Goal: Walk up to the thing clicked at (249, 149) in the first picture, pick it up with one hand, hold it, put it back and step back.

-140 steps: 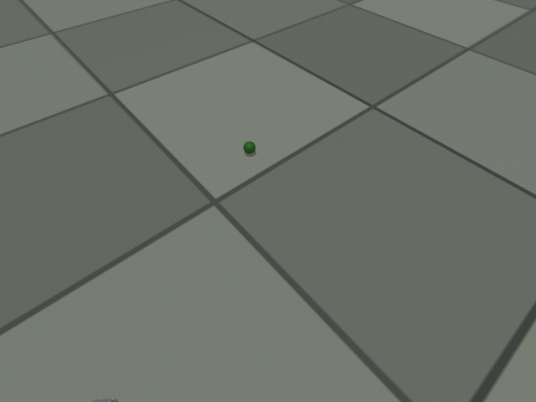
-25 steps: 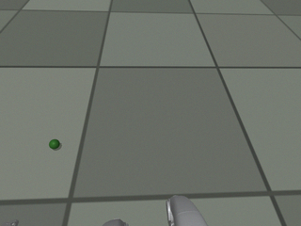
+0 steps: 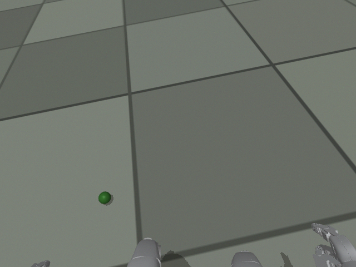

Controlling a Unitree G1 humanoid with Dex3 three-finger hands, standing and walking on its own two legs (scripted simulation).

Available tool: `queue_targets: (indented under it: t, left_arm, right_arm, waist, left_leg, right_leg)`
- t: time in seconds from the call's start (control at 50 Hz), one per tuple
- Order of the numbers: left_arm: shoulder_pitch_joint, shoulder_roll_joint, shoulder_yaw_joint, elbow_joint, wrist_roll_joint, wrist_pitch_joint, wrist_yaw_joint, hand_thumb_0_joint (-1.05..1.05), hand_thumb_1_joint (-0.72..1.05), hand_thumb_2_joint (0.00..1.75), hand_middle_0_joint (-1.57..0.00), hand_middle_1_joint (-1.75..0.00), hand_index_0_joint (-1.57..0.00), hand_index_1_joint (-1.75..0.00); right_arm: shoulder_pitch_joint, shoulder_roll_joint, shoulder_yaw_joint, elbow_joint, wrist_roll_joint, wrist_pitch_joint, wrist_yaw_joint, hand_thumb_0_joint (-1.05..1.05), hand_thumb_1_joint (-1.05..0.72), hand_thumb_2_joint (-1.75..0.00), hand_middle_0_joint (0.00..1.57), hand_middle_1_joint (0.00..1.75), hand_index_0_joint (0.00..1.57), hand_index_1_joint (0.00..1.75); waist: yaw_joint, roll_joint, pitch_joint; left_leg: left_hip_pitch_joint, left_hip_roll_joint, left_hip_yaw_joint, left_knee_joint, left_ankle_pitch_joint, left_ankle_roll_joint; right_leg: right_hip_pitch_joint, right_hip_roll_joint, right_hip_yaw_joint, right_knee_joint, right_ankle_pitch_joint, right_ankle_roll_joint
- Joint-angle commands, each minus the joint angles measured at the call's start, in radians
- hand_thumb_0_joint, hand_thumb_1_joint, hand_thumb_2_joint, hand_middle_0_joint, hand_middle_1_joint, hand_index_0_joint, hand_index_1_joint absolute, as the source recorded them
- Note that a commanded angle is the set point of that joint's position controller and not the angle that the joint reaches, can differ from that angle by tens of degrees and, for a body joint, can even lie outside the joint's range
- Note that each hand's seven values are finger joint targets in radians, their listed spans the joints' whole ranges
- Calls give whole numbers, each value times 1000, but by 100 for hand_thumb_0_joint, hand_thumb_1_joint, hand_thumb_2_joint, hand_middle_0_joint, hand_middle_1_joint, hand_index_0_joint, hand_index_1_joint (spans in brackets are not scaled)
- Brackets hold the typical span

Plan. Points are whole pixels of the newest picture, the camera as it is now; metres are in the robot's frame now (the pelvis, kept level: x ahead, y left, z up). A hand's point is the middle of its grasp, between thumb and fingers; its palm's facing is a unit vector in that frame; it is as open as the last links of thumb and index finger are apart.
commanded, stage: walk up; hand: left
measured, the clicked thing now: (104, 197) +0.54 +0.51 -0.70
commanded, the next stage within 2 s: none
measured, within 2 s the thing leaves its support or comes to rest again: neither
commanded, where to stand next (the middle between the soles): +0.08 +0.51 m, yaw -31 degrees
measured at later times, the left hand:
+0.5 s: hand out of the picture +0.12 +0.50 -0.11, palm faces -0.18 -0.78 -0.60, open 7.3 cm
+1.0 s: hand out of the picture +0.19 +0.76 -0.13, palm faces -0.31 -0.78 -0.54, open 7.4 cm
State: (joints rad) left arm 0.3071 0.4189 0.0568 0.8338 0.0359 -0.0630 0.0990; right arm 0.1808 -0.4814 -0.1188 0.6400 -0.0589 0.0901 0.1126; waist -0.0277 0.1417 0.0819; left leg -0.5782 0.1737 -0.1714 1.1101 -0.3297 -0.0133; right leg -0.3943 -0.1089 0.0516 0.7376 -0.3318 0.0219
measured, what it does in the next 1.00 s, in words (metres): steps to the left, turning right: left foot, then right foot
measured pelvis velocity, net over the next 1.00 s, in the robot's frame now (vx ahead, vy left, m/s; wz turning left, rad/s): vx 0.01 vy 0.49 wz -0.35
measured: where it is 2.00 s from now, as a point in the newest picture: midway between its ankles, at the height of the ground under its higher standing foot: outside the picture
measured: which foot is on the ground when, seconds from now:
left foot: up 0.00-0.02, down 0.04-0.36, up 0.38-0.76, down 0.78-1.00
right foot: down 0.00-0.08, up 0.10-0.34, down 0.36-0.80, up 0.82-1.00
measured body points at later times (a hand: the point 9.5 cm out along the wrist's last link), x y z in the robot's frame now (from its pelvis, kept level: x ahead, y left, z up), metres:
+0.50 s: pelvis +0.01 +0.22 -0.01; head +0.05 +0.15 +0.44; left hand +0.13 +0.54 -0.07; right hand +0.03 -0.11 -0.15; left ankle +0.05 +0.34 -0.63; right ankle +0.07 +0.10 -0.70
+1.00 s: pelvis +0.01 +0.49 +0.00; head +0.05 +0.47 +0.45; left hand +0.20 +0.79 -0.10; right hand -0.07 +0.18 -0.11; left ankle +0.04 +0.55 -0.70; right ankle +0.01 +0.34 -0.63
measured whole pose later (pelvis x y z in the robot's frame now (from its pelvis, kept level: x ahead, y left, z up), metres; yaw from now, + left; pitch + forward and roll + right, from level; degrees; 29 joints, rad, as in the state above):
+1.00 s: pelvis +0.01 +0.49 +0.00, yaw -20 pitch -1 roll -2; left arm 0.28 0.46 0.08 0.87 -0.02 -0.02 0.12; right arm 0.33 -0.38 -0.08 0.71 -0.07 0.09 0.05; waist -0.07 0.02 0.13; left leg -0.39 0.01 0.09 0.86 -0.45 0.07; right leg -0.67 0.06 0.06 1.26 -0.43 -0.04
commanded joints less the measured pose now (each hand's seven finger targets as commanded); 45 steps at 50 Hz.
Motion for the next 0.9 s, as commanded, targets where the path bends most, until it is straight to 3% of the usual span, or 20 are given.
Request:
queue_targets:
  t: [0.0,0.04,0.08,0.1,0.12,0.18,0.26,0.3,0.32,0.34,0.4,0.44,0.56,0.7,0.76,0.78,0.8,0.82,0.84,0.88]
  left_arm:
    - [-76,422,143,-95,21,-22,23,0,90,90,-20,-30,-20,-30]
    - [-88,327,119,-97,18,-12,28,0,90,90,-20,-30,-20,-30]
    - [-66,181,74,-128,-10,-7,52,0,90,90,-20,-30,-20,-30]
    - [-77,213,62,-111,-6,-13,76,0,90,90,-20,-30,-20,-30]
    - [-74,261,63,-92,-15,-20,69,0,90,90,-20,-30,-20,-30]
    - [89,274,92,-2,-63,-16,39,0,90,90,-20,-30,-20,-30]
    - [127,216,76,-24,-66,-17,29,0,90,90,-20,-30,-20,-30]
    - [290,223,87,13,-54,-26,38,0,90,90,-20,-30,-20,-30]
    - [359,270,110,25,-40,-27,49,0,90,90,-20,-30,-20,-30]
    - [366,339,134,5,-19,-26,58,0,90,90,-20,-30,-20,-30]
    - [124,376,132,-125,-11,-13,65,0,90,90,-20,-30,-20,-30]
    - [59,327,123,-149,-7,-18,52,0,90,90,-20,-30,-20,-30]
    - [72,352,136,-138,0,-16,29,0,90,90,-20,-30,-20,-30]
    - [60,428,164,-139,25,-5,27,0,90,90,-20,-30,-20,-30]
    - [-40,371,143,-143,16,11,29,0,90,90,-20,-30,-20,-30]
    - [-44,268,112,-131,7,21,38,0,90,90,-20,-30,-20,-30]
    - [-14,178,79,-140,-11,26,54,0,90,90,-20,-30,-20,-30]
    - [-99,256,86,-149,1,18,81,0,90,90,-20,-30,-20,-30]
    - [-112,299,90,-124,0,16,74,0,90,90,-20,-30,-20,-30]
    - [-19,305,108,-36,-46,22,53,0,90,90,-20,-30,-20,-30]
  right_arm:
    - [103,-156,-83,-50,-6,-8,-7,0,-90,-90,20,30,20,30]
    - [287,-173,-108,14,-28,-22,-23,0,-90,-90,20,30,20,30]
    - [229,-326,-121,-15,-32,-48,-50,0,-90,-90,20,30,20,30]
    - [127,-393,-129,-31,-11,-51,-63,0,-90,-90,20,30,20,30]
    - [44,-325,-115,-64,-9,-47,-64,0,-90,-90,20,30,20,30]
    - [-29,-178,-66,-96,-28,-53,-74,0,-90,-90,20,30,20,30]
    - [5,-158,-53,-120,-34,-38,-72,0,-90,-90,20,30,20,30]
    - [-87,-137,-39,-159,-26,-23,-66,0,-90,-90,20,30,20,30]
    - [-59,-98,-24,-158,-11,-21,-61,0,-90,-90,20,30,20,30]
    - [29,-53,-9,-149,1,-16,-59,0,-90,-90,20,30,20,30]
    - [123,-157,-46,-121,-4,24,-84,0,-90,-90,20,30,20,30]
    - [77,-210,-65,-97,-13,22,-71,0,-90,-90,20,30,20,30]
    - [110,-168,-59,-61,-20,28,-44,0,-90,-90,20,30,20,30]
    - [81,-173,-60,-80,-6,24,-38,0,-90,-90,20,30,20,30]
    - [328,-190,-88,0,-11,3,-43,0,-90,-90,20,30,20,30]
    - [390,-225,-100,17,-35,-8,-53,0,-90,-90,20,30,20,30]
    - [281,-307,-99,-17,-40,-17,-62,0,-90,-90,20,30,20,30]
    - [146,-393,-104,-37,-13,-19,-73,0,-90,-90,20,30,20,30]
    - [23,-363,-94,-62,-9,-23,-79,0,-90,-90,20,30,20,30]
    - [2,-227,-65,-77,-30,-28,-88,0,-90,-90,20,30,20,30]
  waist:
    - [-55,-361,-67]
    - [-164,-159,-137]
    - [-141,332,-76]
    - [-105,394,-86]
    - [-79,279,-41]
    - [-23,146,-62]
    - [-29,164,-124]
    - [78,37,-154]
    - [123,-69,-178]
    - [105,-267,-203]
    - [14,-156,-197]
    - [6,-138,-71]
    - [8,-277,-17]
    - [42,-397,-80]
    - [-97,-264,-171]
    - [-155,0,-96]
    - [-90,246,-18]
    - [-83,281,54]
    - [-40,194,132]
    - [-8,2,146]
  left_leg:
    - [265,-63,186,-238,-84,13]
    - [460,-142,213,-471,-81,11]
    - [429,148,-279,-693,217,88]
    - [343,227,-463,-761,84,212]
    - [241,224,-430,-751,35,280]
    - [351,66,-41,-500,398,243]
    - [360,83,23,-443,592,257]
    - [179,-2,139,-263,520,187]
    - [69,-62,172,-111,411,132]
    - [-209,-140,147,33,-157,74]
    - [-217,-89,15,300,-273,30]
    - [-135,-46,-11,348,-164,23]
    - [-78,-82,88,282,-47,9]
    - [36,-67,132,-23,-273,22]
    - [386,-96,156,-401,-197,66]
    - [389,-76,31,-569,-274,48]
    - [244,129,-300,-691,-177,70]
    - [64,204,-509,-866,-278,137]
    - [-60,227,-534,-905,-403,160]
    - [33,59,-214,-753,-221,34]
  right_leg:
    - [-203,-67,60,-163,59,-167]
    - [-273,12,-19,194,116,-101]
    - [-571,243,-36,635,-345,-61]
    - [-524,150,31,686,-345,-89]
    - [-471,108,14,673,-276,-84]
    - [-398,99,-51,557,-141,-65]
    - [-171,74,-139,188,-96,-54]
    - [151,89,-121,-134,171,-85]
    - [328,61,-37,-240,258,-69]
    - [547,-93,274,-211,361,-105]
    - [283,-364,599,-339,24,-273]
    - [27,-269,490,-373,-277,-262]
    - [-122,-80,254,-289,-319,-191]
    - [-126,-122,333,-237,-278,-217]
    - [-278,-59,195,11,-149,-120]
    - [-434,116,72,344,-188,-78]
    - [-616,267,-11,606,-328,-46]
    - [-537,202,85,647,-305,-78]
    - [-459,149,83,670,-223,-83]
    - [-450,146,104,625,-97,-58]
